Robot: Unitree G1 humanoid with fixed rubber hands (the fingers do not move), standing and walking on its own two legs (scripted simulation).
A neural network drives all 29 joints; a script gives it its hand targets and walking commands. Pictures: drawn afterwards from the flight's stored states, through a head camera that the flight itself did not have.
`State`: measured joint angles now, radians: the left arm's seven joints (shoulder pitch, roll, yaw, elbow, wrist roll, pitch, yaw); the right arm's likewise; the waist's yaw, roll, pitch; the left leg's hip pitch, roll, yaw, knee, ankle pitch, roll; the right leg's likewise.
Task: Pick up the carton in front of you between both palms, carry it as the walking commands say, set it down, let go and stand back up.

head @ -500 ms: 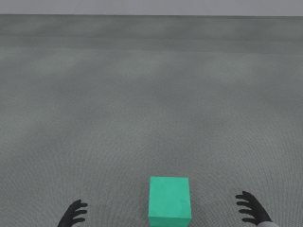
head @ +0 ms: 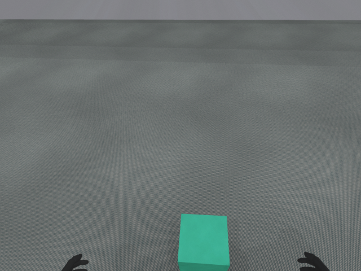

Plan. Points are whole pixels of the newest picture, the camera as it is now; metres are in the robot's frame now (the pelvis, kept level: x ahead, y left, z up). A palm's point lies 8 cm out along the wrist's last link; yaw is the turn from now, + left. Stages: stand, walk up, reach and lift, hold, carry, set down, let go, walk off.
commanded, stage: stand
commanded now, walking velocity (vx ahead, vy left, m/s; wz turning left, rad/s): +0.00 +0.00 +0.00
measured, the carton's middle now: (202, 245) +0.36 -0.05 -0.65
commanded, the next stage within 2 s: none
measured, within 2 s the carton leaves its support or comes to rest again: neither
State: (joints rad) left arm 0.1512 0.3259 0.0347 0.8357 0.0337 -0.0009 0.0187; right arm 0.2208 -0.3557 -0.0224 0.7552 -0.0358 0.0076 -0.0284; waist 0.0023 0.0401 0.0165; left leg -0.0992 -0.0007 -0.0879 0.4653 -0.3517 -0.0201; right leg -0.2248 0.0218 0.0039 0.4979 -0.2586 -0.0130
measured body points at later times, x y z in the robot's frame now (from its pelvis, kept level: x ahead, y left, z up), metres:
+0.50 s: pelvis -0.01 +0.00 +0.00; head -0.02 -0.01 +0.45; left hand +0.09 +0.31 -0.10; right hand +0.09 -0.30 -0.11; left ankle -0.06 +0.14 -0.74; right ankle +0.00 -0.11 -0.74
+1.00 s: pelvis -0.02 +0.00 +0.01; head -0.02 -0.01 +0.46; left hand +0.08 +0.32 -0.10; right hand +0.07 -0.31 -0.11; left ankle -0.06 +0.14 -0.74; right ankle +0.00 -0.11 -0.74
